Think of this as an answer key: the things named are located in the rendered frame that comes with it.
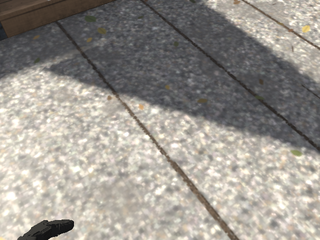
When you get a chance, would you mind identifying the robot left hand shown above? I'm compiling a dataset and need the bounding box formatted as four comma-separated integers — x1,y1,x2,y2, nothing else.
17,219,74,240

